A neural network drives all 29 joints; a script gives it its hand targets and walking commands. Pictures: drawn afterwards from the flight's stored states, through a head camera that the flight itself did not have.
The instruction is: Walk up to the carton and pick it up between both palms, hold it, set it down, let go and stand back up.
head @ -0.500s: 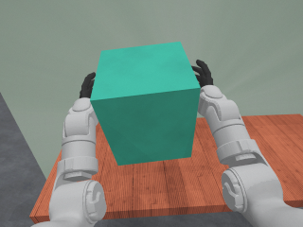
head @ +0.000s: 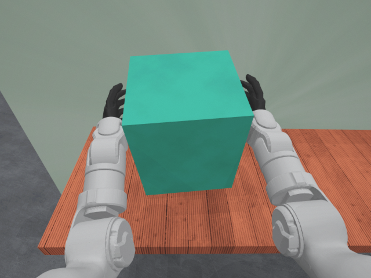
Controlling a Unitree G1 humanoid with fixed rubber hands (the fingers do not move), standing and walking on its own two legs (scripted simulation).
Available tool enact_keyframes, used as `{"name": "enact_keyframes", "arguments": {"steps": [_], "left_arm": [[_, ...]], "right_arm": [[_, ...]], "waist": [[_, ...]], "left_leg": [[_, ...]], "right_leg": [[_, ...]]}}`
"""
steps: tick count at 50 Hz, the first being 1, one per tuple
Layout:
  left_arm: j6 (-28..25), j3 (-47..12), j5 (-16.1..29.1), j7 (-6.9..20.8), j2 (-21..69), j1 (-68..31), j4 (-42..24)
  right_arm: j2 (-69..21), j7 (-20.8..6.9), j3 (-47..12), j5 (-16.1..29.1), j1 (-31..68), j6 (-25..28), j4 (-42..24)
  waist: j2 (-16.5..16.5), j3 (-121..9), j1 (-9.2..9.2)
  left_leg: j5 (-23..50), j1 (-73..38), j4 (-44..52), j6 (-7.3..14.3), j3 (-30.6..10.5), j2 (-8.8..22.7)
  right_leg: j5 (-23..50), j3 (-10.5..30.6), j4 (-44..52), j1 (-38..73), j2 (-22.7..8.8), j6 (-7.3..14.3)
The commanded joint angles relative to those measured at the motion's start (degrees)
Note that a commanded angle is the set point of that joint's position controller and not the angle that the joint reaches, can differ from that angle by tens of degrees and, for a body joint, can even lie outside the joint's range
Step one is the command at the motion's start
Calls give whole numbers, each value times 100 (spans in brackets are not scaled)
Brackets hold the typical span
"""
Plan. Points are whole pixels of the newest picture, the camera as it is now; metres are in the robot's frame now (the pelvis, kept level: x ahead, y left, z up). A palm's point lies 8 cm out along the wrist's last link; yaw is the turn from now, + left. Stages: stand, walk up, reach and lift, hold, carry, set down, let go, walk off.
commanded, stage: set down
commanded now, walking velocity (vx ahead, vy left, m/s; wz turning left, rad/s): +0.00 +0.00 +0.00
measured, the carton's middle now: (184, 127) +0.41 +0.03 +0.16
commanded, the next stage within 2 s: none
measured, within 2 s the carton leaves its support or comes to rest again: neither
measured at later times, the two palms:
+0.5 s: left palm (107, 132) +0.36 +0.19 +0.17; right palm (247, 119) +0.41 -0.10 +0.18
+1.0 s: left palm (112, 137) +0.38 +0.20 +0.14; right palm (239, 122) +0.44 -0.10 +0.15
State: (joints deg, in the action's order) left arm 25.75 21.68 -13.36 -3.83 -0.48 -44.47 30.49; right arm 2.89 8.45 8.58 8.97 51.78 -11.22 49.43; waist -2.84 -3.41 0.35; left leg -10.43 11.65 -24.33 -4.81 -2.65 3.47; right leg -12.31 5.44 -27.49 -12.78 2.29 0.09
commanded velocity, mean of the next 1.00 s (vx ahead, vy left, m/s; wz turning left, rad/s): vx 0.00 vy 0.00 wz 0.00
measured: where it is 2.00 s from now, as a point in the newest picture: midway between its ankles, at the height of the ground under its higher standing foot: outside the picture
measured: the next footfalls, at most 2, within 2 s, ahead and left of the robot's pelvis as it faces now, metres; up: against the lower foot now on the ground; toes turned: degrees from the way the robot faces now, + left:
none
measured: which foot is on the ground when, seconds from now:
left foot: down 0.00-1.00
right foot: down 0.00-1.00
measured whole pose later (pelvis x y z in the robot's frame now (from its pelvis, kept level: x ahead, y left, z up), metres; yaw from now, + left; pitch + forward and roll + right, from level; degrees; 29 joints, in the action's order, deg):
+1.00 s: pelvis +0.01 +0.00 +0.00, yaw +0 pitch -1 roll +1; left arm 19.1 22.2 -16.7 -7.8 4.0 -41.3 34.9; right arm 4.7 2.0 11.6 1.2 51.4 -2.0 60.0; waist -0.5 -1.2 5.6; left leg -10.4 11.1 -22.4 -4.7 -2.7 3.5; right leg -12.6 5.4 -26.1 -12.5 2.2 0.1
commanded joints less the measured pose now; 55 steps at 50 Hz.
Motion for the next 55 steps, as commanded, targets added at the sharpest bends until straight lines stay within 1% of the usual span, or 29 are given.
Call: {"name": "enact_keyframes", "arguments": {"steps": [1, 3, 5, 6, 7, 9, 11, 13, 17, 19, 23, 25, 26, 27, 29, 32, 35, 37, 41, 43, 45, 46, 50, 51, 52, 53, 55], "left_arm": [[-126, -2816, 445, 490, 3803, -3111, -1473], [-160, -2847, 475, 450, 3866, -3163, -1570], [-183, -2893, 489, 408, 3893, -3264, -1670], [-202, -2921, 490, 396, 3904, -3299, -1659], [-222, -2896, 469, 371, 3904, -3384, -1662], [-259, -2811, 442, 333, 3889, -3485, -1560], [-309, -2747, 424, 302, 3854, -3624, -1492], [-341, -2632, 396, 281, 3817, -3672, -1294], [-401, -2256, 262, 297, 3659, -3705, -689], [-440, -2089, 199, 320, 3606, -3780, -385], [-555, -1891, 118, 336, 3596, -3796, 32], [-674, -1895, 133, 302, 3646, -3867, 106], [-747, -1878, 136, 275, 3664, -3920, 109], [-819, -1878, 128, 253, 3705, -4009, 123], [-981, -1951, 153, 182, 3776, -4104, 84], [-1137, -1991, 107, 101, 3904, -4001, 107], [-1162, -1889, -11, 58, 3897, -3741, 199], [-1141, -1759, -101, 70, 3832, -3546, 239], [-1086, -1713, -135, 95, 3814, -3211, 68], [-1108, -1739, -111, 82, 3860, -3197, -44], [-1165, -1861, -56, 56, 3963, -3176, -202], [-1206, -1908, -39, 34, 4020, -3227, -221], [-1342, -2118, 54, -64, 4224, -3126, -329], [-1389, -2185, 87, -94, 4285, -3172, -349], [-1412, -2144, 74, -107, 4269, -3123, -328], [-1429, -2112, 45, -121, 4282, -3084, -283], [-1433, -2024, 13, -129, 4209, -3012, -123]], "right_arm": [[-2923, -713, -2256, 648, 4042, 460, -1975], [-2905, -727, -2272, 712, 4074, 466, -2008], [-2893, -749, -2252, 730, 4103, 482, -2021], [-2913, -761, -2251, 713, 4112, 483, -1997], [-2894, -790, -2182, 697, 4078, 481, -1878], [-2829, -851, -2024, 587, 4042, 483, -1636], [-2818, -912, -1909, 484, 4063, 500, -1426], [-2781, -988, -1777, 365, 4079, 508, -1189], [-2702, -1132, -1311, -20, 4092, 580, -684], [-2690, -1195, -1072, -210, 4219, 652, -569], [-2683, -1308, -722, -536, 4358, 842, -416], [-2736, -1359, -626, -664, 4436, 960, -401], [-2776, -1378, -642, -695, 4485, 1018, -414], [-2785, -1403, -580, -746, 4517, 1063, -352], [-2894, -1437, -642, -763, 4506, 1163, -273], [-2904, -1478, -684, -760, 4369, 1257, -105], [-2802, -1509, -706, -752, 4164, 1274, 58], [-2763, -1508, -746, -763, 4064, 1266, 93], [-2664, -1471, -881, -689, 3863, 1263, 39], [-2668, -1458, -928, -675, 3906, 1313, -78], [-2681, -1444, -985, -659, 3921, 1386, -166], [-2685, -1443, -983, -664, 3928, 1422, -148], [-2757, -1431, -1110, -695, 3946, 1571, -259], [-2742, -1432, -1083, -737, 3928, 1607, -192], [-2771, -1432, -1113, -755, 3876, 1604, -159], [-2761, -1442, -1076, -783, 3847, 1607, -115], [-2677, -1465, -953, -867, 3764, 1593, 74]], "waist": [[540, -3003, 378], [561, -3081, 388], [616, -3116, 403], [597, -3066, 408], [660, -3029, 408], [656, -2931, 405], [654, -2914, 442], [603, -2710, 491], [444, -2275, 529], [368, -2097, 550], [281, -2009, 567], [251, -2094, 556], [222, -2169, 604], [273, -2200, 597], [282, -2399, 642], [379, -2560, 692], [389, -2429, 781], [325, -2354, 851], [254, -2326, 868], [222, -2576, 866], [268, -2845, 840], [298, -2953, 832], [325, -3376, 846], [357, -3443, 812], [297, -3397, 858], [325, -3316, 866], [256, -3073, 867]], "left_leg": [[3130, -2234, 33, 2, 430, -495], [3283, -2320, -10, -37, 407, -480], [3273, -2365, -25, -67, 392, -466], [3215, -2355, -10, -66, 384, -458], [3134, -2344, 16, -86, 387, -452], [2894, -2295, 72, -90, 385, -424], [2626, -2214, 143, -79, 406, -419], [2303, -2079, 262, -46, 412, -400], [1313, -1650, 570, 62, 464, -387], [832, -1394, 701, 117, 497, -391], [287, -1059, 851, 212, 575, -399], [257, -1007, 864, 221, 590, -386], [327, -985, 847, 222, 614, -386], [347, -967, 837, 213, 622, -389], [601, -1026, 771, 186, 626, -380], [1063, -1139, 660, 131, 623, -361], [1315, -1192, 626, 130, 625, -330], [1487, -1217, 608, 155, 648, -327], [2098, -1378, 492, 146, 658, -323], [2421, -1487, 398, 127, 641, -313], [2833, -1646, 288, 85, 630, -299], [2925, -1679, 244, 61, 619, -285], [3531, -1829, 70, -8, 598, -253], [3612, -1863, 48, -26, 585, -235], [3632, -1816, 50, -22, 604, -226], [3631, -1806, 59, -26, 601, -212], [3460, -1715, 120, -2, 628, -198]], "right_leg": [[1931, -945, 1217, 1215, 335, -143], [1995, -952, 1208, 1145, 358, -131], [1907, -957, 1222, 1012, 368, -113], [1828, -960, 1235, 970, 368, -108], [1734, -968, 1243, 907, 366, -95], [1479, -976, 1280, 759, 353, -73], [1270, -978, 1298, 666, 342, -57], [990, -973, 1335, 573, 318, -51], [360, -967, 1396, 442, 252, -61], [48, -964, 1403, 402, 210, -71], [-256, -965, 1395, 332, 165, -85], [-217, -985, 1358, 314, 168, -78], [-153, -982, 1342, 330, 173, -78], [-133, -975, 1327, 280, 168, -77], [72, -975, 1284, 290, 182, -69], [327, -972, 1270, 278, 210, -32], [402, -954, 1308, 235, 216, -3], [483, -947, 1314, 288, 215, -14], [903, -949, 1308, 400, 245, -16], [1113, -957, 1296, 382, 263, -12], [1361, -989, 1285, 336, 287, 16], [1358, -993, 1292, 257, 298, 39], [1664, -1041, 1299, 119, 343, 93], [1658, -1059, 1309, 16, 350, 116], [1655, -1051, 1322, 32, 348, 112], [1589, -1056, 1330, -33, 348, 127], [1435, -1058, 1365, -93, 339, 130]]}}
